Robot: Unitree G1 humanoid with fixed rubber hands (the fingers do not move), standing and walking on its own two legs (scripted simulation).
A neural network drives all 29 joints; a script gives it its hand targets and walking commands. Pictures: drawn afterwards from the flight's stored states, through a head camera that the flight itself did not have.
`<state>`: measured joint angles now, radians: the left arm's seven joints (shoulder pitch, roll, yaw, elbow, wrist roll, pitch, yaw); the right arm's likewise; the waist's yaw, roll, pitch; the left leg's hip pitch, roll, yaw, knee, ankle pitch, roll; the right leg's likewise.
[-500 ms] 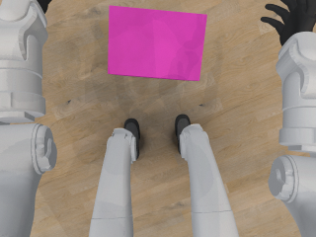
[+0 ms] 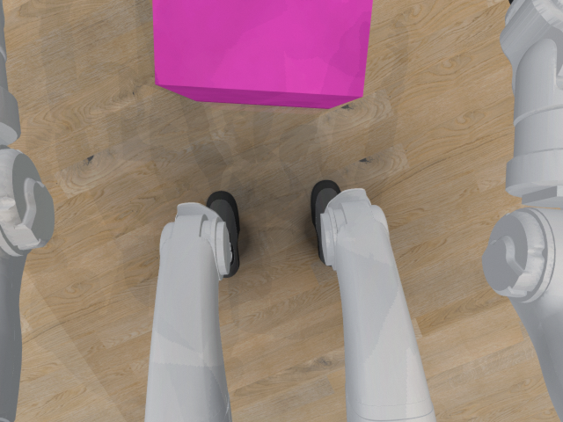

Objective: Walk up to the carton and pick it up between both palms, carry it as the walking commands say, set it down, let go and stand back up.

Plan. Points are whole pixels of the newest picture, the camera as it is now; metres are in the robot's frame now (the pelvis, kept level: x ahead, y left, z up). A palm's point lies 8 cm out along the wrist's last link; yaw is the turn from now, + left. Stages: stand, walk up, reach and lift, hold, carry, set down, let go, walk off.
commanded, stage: reach and lift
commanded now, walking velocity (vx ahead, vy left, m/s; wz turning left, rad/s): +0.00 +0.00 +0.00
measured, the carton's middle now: (264, 40) +0.56 -0.01 -0.42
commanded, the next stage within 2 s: none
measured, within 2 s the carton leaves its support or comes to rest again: neither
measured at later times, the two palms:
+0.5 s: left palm out of the picture +0.61 +0.20 -0.26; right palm (442, 16) +0.54 -0.25 -0.27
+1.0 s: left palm (126, 4) +0.61 +0.19 -0.36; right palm (408, 34) +0.54 -0.24 -0.37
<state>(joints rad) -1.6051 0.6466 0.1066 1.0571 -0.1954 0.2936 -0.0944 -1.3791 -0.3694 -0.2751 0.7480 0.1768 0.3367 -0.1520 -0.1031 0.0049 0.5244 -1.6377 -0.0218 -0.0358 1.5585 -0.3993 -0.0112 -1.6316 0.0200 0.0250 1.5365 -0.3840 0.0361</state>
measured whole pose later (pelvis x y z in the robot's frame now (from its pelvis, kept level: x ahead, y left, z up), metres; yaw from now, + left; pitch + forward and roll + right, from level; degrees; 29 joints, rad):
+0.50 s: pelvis +0.02 +0.00 -0.12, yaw -1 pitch +30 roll -1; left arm -1.54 0.61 0.04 0.97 -0.22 0.29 -0.04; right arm -1.35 -0.36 -0.27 0.74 0.19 0.30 -0.15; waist -0.08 0.00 0.53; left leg -2.00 -0.03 -0.03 2.03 -0.55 -0.01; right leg -1.99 0.03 0.03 2.00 -0.53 0.06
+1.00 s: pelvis +0.03 +0.00 -0.20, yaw -1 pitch +30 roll -2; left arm -1.54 0.59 0.01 1.08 -0.26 0.17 -0.01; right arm -1.35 -0.35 -0.21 0.91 0.28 0.17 -0.16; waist -0.08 -0.04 0.53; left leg -2.20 -0.04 -0.05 2.28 -0.60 -0.03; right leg -2.20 0.04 0.01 2.25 -0.58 0.05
